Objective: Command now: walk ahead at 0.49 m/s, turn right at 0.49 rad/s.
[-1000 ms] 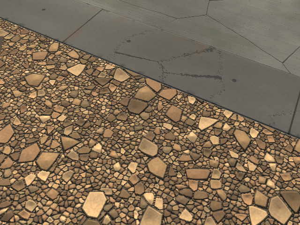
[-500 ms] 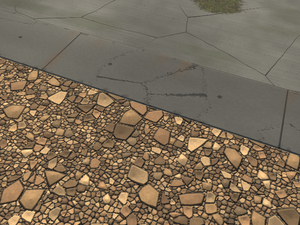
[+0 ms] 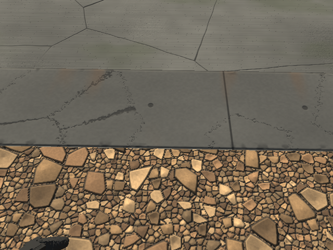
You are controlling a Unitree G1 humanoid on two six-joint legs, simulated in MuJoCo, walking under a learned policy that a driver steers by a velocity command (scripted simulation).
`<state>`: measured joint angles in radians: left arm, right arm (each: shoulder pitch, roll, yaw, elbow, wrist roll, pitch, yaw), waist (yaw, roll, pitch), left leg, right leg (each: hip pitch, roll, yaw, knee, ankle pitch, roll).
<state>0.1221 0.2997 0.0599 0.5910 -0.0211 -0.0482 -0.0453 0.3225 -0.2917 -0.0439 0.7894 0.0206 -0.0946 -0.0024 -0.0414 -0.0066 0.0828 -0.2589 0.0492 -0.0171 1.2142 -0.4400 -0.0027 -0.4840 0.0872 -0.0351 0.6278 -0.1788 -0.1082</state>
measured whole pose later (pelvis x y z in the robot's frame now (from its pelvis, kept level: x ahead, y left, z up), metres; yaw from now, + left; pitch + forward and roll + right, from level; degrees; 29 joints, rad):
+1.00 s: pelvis +0.60 +0.07 +0.01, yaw +25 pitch +2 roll -1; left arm 0.10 0.28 0.04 0.65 0.01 -0.12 -0.01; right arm 0.37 -0.31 -0.06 0.71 0.03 -0.03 -0.01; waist -0.06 0.03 0.00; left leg -0.24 -0.09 -0.20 0.91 -0.51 0.03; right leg -0.45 0.04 0.02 0.56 -0.15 -0.02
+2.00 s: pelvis +1.06 +0.31 +0.00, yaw +16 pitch +1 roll +2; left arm 0.08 0.28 0.06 0.68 -0.03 -0.02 -0.05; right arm 0.31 -0.30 -0.09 0.83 0.01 -0.04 -0.02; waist -0.04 -0.01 0.06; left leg 0.00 0.10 0.24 0.67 -0.49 -0.06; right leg -0.52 0.00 -0.05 0.65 -0.14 -0.10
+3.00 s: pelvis +1.59 +0.33 +0.00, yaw -20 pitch +2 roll +2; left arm 0.06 0.28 0.06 0.57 -0.02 -0.02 -0.05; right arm 0.32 -0.32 -0.08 0.86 0.02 -0.05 -0.01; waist -0.06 -0.01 0.06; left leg 0.04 0.09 0.24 0.55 -0.45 -0.04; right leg -0.52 0.00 -0.04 0.61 -0.11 -0.09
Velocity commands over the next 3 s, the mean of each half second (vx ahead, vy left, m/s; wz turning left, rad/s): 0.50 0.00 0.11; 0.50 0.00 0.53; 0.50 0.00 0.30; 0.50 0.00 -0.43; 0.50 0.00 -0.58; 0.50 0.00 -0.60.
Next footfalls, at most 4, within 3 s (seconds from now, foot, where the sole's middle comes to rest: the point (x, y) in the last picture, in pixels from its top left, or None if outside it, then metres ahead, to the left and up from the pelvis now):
0.48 left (127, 243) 0.45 0.16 -0.75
0.94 right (161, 167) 0.76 0.02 -0.75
1.46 left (77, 150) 0.86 0.39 -0.75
1.98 right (109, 89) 1.23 0.27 -0.75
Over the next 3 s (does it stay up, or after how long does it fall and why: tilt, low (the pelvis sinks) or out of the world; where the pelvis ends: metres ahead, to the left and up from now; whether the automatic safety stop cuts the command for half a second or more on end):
stays up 1.59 0.33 0.00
